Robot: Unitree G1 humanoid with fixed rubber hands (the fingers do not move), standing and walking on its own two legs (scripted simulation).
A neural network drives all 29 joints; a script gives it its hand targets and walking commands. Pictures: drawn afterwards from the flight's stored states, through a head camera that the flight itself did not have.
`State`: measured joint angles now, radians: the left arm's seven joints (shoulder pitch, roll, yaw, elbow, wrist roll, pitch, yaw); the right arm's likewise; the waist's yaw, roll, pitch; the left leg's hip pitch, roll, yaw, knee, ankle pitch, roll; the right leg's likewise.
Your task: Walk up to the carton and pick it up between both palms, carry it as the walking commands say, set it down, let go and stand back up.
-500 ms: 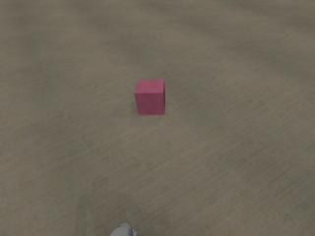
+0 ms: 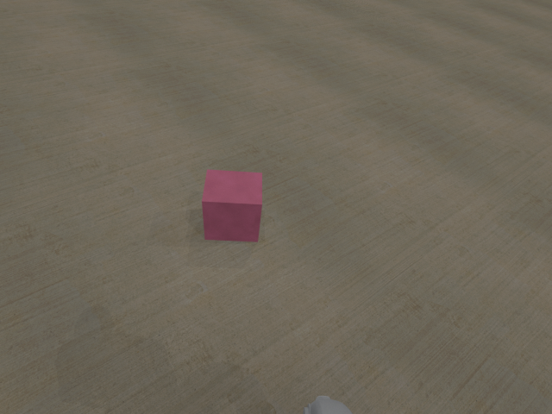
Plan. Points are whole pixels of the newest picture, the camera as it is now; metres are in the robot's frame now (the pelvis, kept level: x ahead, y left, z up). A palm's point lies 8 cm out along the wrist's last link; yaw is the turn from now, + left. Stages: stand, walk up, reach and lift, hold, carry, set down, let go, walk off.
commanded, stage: walk up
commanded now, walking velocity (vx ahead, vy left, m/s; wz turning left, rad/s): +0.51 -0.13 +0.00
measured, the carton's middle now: (233, 206) +1.10 +0.05 -0.66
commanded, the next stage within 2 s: none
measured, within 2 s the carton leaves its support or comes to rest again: neither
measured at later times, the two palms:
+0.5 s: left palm (138, 381) +0.23 +0.19 -0.11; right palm (415, 318) +0.34 -0.33 -0.15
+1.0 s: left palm (122, 227) +0.56 +0.29 -0.15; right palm (351, 234) +0.53 -0.23 -0.12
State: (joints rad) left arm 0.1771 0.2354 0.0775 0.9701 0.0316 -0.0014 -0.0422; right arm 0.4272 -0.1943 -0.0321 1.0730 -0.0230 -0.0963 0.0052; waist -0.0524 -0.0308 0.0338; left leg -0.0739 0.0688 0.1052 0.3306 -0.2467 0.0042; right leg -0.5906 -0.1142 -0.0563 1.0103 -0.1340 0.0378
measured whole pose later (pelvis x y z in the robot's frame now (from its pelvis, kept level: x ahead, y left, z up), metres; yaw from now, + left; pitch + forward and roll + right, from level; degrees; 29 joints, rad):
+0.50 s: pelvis +0.27 -0.07 +0.00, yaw -1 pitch -1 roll +3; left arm 0.39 0.21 0.06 1.06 0.02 -0.08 -0.01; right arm 0.21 -0.27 -0.08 0.97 -0.03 -0.01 0.03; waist 0.04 0.05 0.04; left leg -0.57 0.10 0.01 1.15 -0.19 -0.01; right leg -0.20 -0.08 -0.10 0.43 -0.21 -0.01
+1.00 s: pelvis +0.53 +0.03 -0.01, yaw +0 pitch +0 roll -2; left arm 0.27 0.27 0.08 0.99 0.02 -0.04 -0.02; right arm 0.32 -0.22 -0.05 1.02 -0.03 -0.08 0.02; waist -0.02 -0.03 0.04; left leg -0.23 0.09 0.12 0.45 -0.22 0.00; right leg -0.44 -0.08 -0.04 1.18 -0.29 0.00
